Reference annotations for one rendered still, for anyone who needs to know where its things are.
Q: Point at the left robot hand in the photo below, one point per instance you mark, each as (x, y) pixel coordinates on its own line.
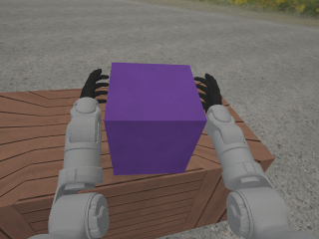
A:
(89, 89)

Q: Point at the right robot hand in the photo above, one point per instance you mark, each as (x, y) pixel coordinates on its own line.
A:
(212, 94)

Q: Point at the robot right upper arm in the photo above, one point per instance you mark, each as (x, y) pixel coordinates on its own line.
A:
(260, 213)

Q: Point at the pedestal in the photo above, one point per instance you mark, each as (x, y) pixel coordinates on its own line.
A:
(33, 128)

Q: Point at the robot left upper arm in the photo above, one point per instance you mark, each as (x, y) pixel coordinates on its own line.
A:
(78, 216)

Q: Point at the left robot forearm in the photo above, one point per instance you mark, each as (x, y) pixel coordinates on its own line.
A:
(82, 150)

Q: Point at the right robot forearm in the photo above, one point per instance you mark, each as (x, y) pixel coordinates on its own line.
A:
(239, 169)

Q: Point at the carton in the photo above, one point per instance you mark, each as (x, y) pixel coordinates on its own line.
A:
(153, 118)

